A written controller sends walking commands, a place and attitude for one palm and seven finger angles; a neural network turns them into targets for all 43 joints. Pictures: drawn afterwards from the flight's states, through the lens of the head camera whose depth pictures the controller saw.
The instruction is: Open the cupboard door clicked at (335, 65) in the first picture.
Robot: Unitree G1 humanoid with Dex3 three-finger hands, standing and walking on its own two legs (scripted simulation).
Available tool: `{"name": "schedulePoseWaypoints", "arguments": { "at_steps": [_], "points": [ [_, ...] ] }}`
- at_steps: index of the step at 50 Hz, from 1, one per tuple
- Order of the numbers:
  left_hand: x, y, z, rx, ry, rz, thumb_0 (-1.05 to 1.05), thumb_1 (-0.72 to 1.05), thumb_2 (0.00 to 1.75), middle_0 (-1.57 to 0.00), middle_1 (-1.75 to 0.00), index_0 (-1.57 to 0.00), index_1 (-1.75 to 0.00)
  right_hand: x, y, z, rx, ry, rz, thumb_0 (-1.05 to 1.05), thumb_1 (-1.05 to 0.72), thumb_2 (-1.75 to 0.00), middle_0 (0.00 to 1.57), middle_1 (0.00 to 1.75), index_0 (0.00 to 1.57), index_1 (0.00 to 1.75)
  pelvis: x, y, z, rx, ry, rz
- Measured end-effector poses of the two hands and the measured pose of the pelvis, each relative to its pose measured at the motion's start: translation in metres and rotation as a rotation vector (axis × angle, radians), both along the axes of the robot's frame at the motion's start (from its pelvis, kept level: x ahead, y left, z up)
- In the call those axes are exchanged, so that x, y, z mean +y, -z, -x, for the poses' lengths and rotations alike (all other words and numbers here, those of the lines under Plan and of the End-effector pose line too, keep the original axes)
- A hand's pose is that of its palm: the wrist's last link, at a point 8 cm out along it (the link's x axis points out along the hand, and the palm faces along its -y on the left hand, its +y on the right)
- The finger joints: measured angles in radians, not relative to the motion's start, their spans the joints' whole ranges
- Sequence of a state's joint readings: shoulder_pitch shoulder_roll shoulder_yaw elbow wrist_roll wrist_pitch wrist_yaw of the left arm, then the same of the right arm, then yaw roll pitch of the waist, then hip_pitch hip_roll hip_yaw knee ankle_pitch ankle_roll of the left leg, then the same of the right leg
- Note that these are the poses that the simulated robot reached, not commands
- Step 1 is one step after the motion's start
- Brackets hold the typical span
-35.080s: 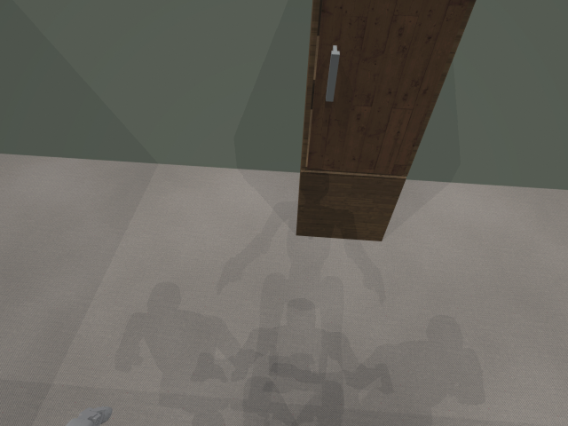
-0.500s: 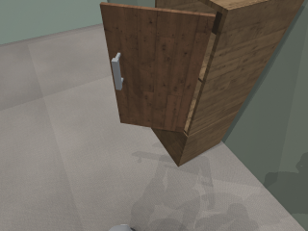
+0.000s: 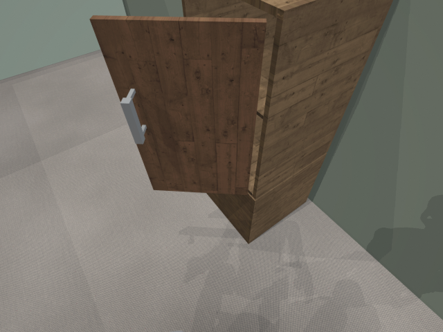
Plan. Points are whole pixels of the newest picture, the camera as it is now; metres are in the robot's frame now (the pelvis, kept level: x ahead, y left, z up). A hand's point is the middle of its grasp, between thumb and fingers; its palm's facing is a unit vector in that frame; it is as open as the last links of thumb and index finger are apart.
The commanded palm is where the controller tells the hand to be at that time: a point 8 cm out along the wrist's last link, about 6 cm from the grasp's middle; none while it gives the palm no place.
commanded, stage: come to a stop and stand still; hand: left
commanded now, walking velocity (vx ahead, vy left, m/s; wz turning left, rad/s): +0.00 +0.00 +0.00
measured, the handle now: (136, 117) +0.59 +0.25 +0.03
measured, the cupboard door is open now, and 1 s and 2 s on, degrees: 50 50 50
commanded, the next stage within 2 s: look again from close up in 0.48 s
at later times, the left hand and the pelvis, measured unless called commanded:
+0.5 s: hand out of the picture +0.02 +0.14 -0.16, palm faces +0.06 -0.98 -0.19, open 7.3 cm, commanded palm none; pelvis +0.02 -0.03 +0.02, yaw +1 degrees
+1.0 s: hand out of the picture +0.04 +0.18 -0.17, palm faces +0.02 -0.98 -0.20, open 7.4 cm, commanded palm none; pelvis +0.02 +0.00 +0.01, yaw -1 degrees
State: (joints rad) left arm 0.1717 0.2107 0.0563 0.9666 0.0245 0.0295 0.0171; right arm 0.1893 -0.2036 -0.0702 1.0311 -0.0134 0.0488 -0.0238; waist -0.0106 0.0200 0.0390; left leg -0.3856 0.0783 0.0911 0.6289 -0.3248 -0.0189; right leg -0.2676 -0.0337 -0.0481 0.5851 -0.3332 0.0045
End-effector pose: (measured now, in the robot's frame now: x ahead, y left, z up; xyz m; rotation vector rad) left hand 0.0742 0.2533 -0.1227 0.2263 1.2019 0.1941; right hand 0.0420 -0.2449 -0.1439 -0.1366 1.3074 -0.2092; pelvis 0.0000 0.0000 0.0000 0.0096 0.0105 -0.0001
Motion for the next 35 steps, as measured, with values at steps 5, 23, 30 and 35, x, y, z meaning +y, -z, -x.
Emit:
{"name": "schedulePoseWaypoints", "arguments": {
  "at_steps": [5,23,30,35],
  "points": [
    [-0.025,-0.001,0.003,0.022,0.011,0.032,0.00,0.91,0.90,-0.20,-0.30,-0.20,-0.30,-0.013,-0.006,0.022,0.067,0.020,0.000,0.00,-0.91,-0.90,0.20,0.30,0.20,0.30,-0.011,-0.007,-0.005,-0.006,-0.006,-0.004],
    [-0.056,0.008,0.055,0.170,-0.068,0.094,0.00,0.92,0.90,-0.20,-0.30,-0.20,-0.30,0.008,-0.009,0.042,0.148,-0.017,-0.059,0.01,-0.92,-0.90,0.20,0.30,0.20,0.30,-0.029,-0.015,-0.015,-0.018,-0.010,0.005],
    [-0.070,0.011,0.076,0.224,-0.083,0.115,0.01,0.91,0.90,-0.20,-0.30,-0.20,-0.30,0.003,-0.010,0.034,0.139,-0.026,-0.049,0.00,-0.91,-0.90,0.20,0.30,0.20,0.30,-0.030,-0.015,-0.020,-0.015,-0.006,0.009],
    [-0.069,0.016,0.083,0.227,-0.055,0.122,0.01,0.91,0.90,-0.20,-0.30,-0.20,-0.30,0.000,-0.007,0.020,0.073,-0.025,-0.026,0.01,-0.92,-0.90,0.20,0.30,0.20,0.30,-0.020,-0.008,-0.018,-0.009,0.002,0.030]
  ]
}}
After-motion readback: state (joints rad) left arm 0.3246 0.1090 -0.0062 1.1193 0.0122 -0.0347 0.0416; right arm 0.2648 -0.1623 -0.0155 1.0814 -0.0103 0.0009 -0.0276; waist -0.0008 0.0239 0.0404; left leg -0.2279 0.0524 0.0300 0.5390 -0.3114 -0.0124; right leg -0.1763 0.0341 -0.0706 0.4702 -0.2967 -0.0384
